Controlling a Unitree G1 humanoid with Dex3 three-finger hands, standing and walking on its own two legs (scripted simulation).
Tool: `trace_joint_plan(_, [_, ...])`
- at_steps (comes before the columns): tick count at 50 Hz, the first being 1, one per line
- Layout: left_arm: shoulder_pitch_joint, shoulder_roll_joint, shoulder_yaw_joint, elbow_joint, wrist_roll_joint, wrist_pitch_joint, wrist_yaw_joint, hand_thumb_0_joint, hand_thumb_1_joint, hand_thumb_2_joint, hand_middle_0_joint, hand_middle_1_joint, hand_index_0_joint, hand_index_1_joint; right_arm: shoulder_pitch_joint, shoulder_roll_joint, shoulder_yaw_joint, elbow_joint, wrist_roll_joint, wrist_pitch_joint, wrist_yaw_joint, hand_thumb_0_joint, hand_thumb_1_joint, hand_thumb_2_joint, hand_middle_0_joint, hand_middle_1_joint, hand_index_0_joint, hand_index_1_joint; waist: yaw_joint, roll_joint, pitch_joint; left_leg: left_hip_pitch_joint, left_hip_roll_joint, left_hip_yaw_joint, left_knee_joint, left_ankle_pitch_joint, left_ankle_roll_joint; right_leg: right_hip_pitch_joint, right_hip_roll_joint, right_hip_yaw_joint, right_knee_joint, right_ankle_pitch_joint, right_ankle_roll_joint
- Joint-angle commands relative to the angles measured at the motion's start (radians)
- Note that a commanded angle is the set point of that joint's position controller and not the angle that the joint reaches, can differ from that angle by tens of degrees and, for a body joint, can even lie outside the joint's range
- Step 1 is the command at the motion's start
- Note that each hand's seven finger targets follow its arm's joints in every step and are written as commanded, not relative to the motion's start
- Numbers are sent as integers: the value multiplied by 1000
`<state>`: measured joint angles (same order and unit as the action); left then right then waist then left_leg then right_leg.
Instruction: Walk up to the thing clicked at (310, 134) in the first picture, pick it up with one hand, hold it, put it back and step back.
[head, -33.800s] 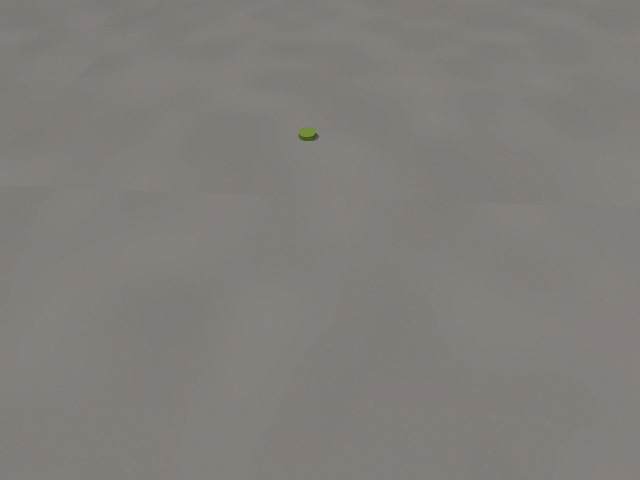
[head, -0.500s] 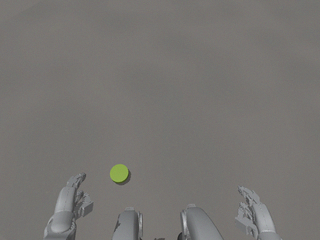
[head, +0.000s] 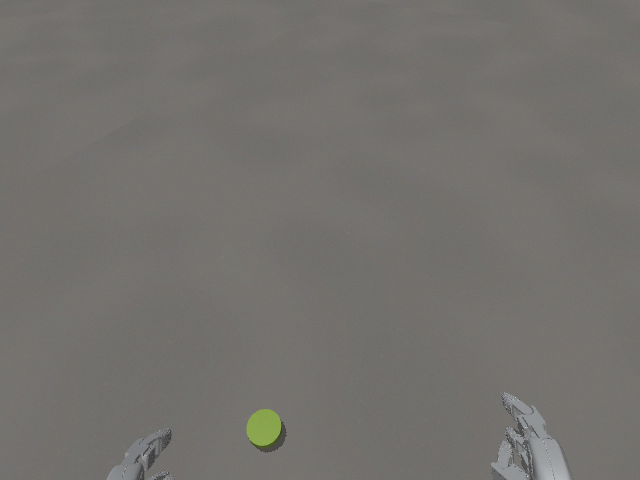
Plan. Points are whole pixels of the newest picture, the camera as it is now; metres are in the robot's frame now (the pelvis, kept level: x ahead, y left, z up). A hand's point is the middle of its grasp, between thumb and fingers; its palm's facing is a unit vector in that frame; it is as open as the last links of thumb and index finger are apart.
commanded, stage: home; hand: left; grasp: from above
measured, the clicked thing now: (264, 428) +0.44 +0.18 -0.71
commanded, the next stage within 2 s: stand in 1.88 s
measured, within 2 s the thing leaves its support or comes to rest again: neither
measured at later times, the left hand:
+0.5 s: hand out of the picture +0.16 +0.17 -0.05, palm faces +0.04 -0.98 -0.20, open 7.4 cm
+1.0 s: hand out of the picture +0.16 +0.17 -0.05, palm faces +0.04 -0.98 -0.20, open 7.4 cm
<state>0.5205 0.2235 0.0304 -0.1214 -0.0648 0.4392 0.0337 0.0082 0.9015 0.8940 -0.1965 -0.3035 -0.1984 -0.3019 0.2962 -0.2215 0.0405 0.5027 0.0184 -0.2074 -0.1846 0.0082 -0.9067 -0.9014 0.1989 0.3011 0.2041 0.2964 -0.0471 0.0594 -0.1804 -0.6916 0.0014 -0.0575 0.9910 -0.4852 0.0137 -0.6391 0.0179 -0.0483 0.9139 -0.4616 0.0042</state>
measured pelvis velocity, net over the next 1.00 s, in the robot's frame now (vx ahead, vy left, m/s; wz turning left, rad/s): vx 0.00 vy -0.01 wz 0.00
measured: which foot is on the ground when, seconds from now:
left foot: down 0.00-1.00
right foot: down 0.00-1.00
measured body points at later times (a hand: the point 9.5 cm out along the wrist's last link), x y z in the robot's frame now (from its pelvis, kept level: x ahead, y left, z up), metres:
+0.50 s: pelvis +0.00 -0.01 +0.00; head +0.02 -0.01 +0.45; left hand +0.16 +0.22 -0.03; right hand +0.15 -0.25 -0.07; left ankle +0.00 +0.11 -0.68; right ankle +0.00 -0.13 -0.68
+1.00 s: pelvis +0.00 -0.01 +0.00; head +0.01 -0.01 +0.45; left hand +0.15 +0.22 -0.03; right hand +0.16 -0.25 -0.06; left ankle +0.00 +0.11 -0.68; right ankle +0.00 -0.13 -0.68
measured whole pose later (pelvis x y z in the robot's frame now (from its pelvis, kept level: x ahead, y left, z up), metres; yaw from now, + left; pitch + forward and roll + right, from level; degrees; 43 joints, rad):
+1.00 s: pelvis +0.00 -0.01 +0.00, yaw +0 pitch +10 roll -2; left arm 0.50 0.22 0.03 -0.11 -0.05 0.44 0.02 0.01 0.90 0.89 -0.20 -0.30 -0.20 -0.30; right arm 0.29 -0.22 0.03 0.54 0.01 -0.24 -0.18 0.01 -0.91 -0.90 0.20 0.30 0.21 0.30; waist -0.04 0.05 -0.16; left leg -0.68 0.01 -0.06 1.00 -0.49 0.00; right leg -0.64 0.02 -0.05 0.94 -0.47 -0.01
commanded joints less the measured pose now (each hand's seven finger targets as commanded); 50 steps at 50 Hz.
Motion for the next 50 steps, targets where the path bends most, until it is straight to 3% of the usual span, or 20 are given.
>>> trace_joint_plan(1, [-47,103,59,-181,14,-50,-6,0,900,899,-199,-299,-199,-299,-52,-126,-56,-147,-6,-72,-12,0,-901,-900,200,300,200,300,-6,-10,-47,112,-3,1,-168,216,7,36,19,-16,-134,173,-17])
trace_joint_plan(9, [-38,110,64,-176,19,-56,-5,0,900,899,-199,-299,-199,-298,-60,-124,-53,-134,-10,-82,-8,0,-901,-900,200,300,200,300,5,-8,-80,132,-5,-4,-154,300,3,71,18,-12,-120,247,-17])
trace_joint_plan(20, [-41,103,55,-166,16,-58,-7,0,900,899,-199,-299,-199,-299,-67,-126,-54,-131,-10,-81,-7,0,-901,-899,200,299,200,299,6,-23,-57,115,-7,1,-158,242,6,56,15,-6,-134,208,-14])
trace_joint_plan(33, [-43,109,62,-172,16,-57,-7,0,900,899,-199,-299,-199,-299,-61,-125,-59,-129,-9,-84,-9,0,-901,-899,200,299,200,299,9,-35,-81,113,-10,13,-138,246,9,67,10,4,-135,224,-8])
trace_joint_plan(40, [-47,107,63,-171,15,-50,-12,0,900,899,-199,-299,-199,-299,-67,-124,-58,-128,-9,-88,-9,0,-901,-899,200,299,200,299,9,-20,-32,94,-8,13,-157,170,8,40,10,3,-146,151,-8])
trace_joint_plan(42, [-54,122,69,-195,18,-52,-7,0,900,899,-199,-299,-199,-299,-67,-127,-60,-131,-8,-87,-10,0,-901,-899,200,299,200,299,9,-26,-61,106,-8,12,-152,189,10,52,10,3,-145,167,-9])
trace_joint_plan(46, [-32,95,48,-153,18,-44,-9,0,900,899,-199,-299,-199,-299,-67,-124,-57,-125,-9,-89,-11,0,-901,-899,200,299,200,299,2,-35,-32,97,-6,11,-150,194,9,39,12,1,-138,173,-9])
trace_joint_plan(50, [-56,124,66,-202,17,-52,-7,0,900,899,-199,-300,-199,-300,-60,-127,-60,-123,-9,-89,-10,0,-901,-899,200,299,199,299,8,-25,-66,107,-6,7,-147,217,8,56,13,-1,-130,187,-12])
